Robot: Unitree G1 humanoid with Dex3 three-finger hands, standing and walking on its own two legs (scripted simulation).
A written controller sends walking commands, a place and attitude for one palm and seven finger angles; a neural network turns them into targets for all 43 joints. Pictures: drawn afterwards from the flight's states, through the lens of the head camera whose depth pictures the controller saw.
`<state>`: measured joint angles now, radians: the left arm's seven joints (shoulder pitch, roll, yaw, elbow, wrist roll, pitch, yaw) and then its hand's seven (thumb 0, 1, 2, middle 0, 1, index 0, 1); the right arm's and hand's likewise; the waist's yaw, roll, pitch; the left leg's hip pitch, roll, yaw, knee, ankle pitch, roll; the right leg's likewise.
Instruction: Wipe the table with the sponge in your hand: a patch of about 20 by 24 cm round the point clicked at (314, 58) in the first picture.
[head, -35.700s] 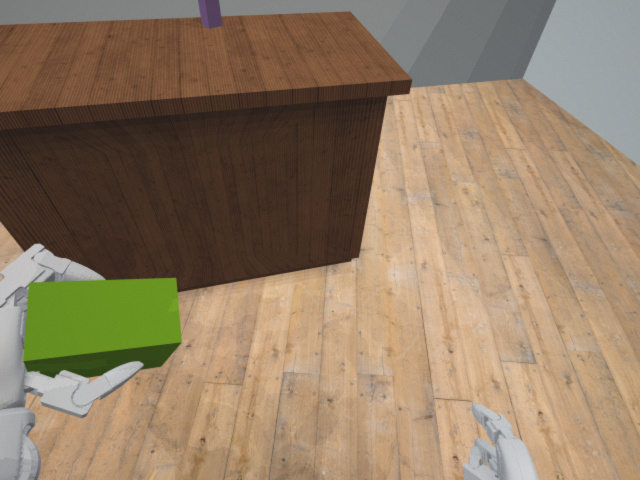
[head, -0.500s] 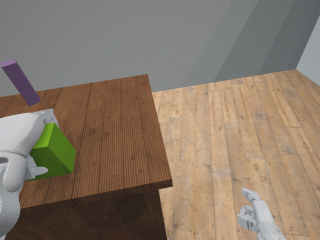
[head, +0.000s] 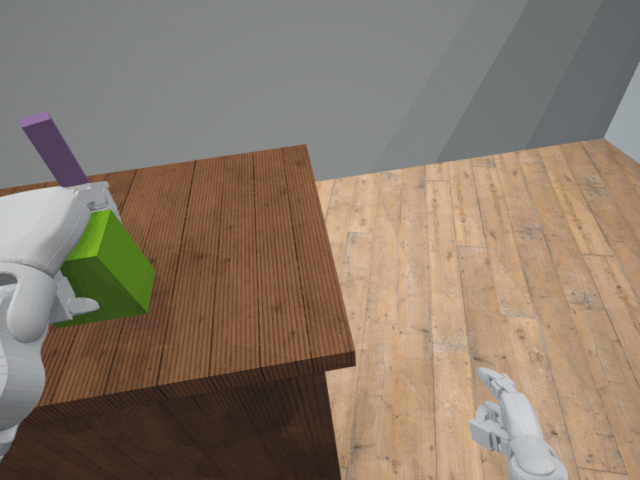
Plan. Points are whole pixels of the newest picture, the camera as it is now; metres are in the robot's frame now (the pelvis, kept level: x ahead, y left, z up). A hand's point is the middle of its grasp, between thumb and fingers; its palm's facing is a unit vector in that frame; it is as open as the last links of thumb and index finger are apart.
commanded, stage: lift the sponge slowly off the table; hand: left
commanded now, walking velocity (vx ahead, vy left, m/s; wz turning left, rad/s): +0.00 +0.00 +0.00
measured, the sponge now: (91, 280) +0.23 +0.32 +0.17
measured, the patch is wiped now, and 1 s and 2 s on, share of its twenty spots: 1.00 1.00 1.00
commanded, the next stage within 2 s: bring the sponge back beside the body in 0.30 s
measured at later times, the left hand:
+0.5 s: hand (79, 243) +0.24 +0.30 +0.22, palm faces +0.23 -0.01 -0.97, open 10.4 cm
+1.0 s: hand (87, 252) +0.23 +0.29 +0.22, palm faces +0.22 -0.02 -0.98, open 10.4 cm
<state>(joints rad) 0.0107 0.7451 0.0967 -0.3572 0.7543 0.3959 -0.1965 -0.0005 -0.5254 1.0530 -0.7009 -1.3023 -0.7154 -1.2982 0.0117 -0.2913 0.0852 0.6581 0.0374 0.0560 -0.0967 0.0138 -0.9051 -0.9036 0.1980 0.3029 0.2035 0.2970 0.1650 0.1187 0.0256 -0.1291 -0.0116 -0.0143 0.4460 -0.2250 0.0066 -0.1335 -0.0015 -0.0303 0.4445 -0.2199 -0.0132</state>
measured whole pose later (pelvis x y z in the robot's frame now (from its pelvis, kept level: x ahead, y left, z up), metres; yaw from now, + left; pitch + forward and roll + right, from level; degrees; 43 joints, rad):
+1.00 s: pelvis +0.01 -0.01 +0.00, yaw -1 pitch -5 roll +0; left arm 0.06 0.73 0.12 -0.45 0.72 0.47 -0.18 0.00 -0.53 1.05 -0.70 -1.30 -0.72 -1.30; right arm 0.01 -0.30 0.09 0.64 0.04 0.08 -0.07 0.01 -0.91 -0.90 0.20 0.30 0.20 0.30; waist 0.17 0.13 0.01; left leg -0.13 0.00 0.00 0.46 -0.24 -0.01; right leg -0.15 0.01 -0.02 0.48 -0.24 -0.03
